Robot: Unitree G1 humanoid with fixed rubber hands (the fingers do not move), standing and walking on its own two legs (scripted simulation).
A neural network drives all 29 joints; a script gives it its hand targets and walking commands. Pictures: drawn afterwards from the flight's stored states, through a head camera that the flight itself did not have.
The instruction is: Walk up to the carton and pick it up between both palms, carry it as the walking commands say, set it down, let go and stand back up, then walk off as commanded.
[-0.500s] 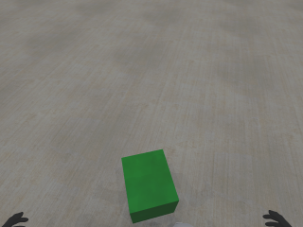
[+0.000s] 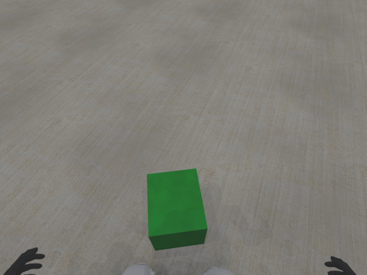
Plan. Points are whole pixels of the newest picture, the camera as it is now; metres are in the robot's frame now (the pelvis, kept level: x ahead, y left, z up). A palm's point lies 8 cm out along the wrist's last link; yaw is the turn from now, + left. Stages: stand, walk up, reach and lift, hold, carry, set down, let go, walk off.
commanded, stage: walk up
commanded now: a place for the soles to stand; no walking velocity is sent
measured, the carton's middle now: (175, 209) +0.50 +0.03 -0.62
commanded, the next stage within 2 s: none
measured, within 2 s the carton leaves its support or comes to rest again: neither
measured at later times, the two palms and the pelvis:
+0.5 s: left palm out of the picture +0.10 +0.33 -0.07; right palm out of the picture +0.10 -0.36 -0.06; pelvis -0.01 -0.01 +0.00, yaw +4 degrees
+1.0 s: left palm out of the picture +0.09 +0.33 -0.07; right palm out of the picture +0.10 -0.36 -0.06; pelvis -0.02 -0.01 +0.00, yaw +6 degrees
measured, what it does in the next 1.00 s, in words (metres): steps on the spot: left foot, then left foot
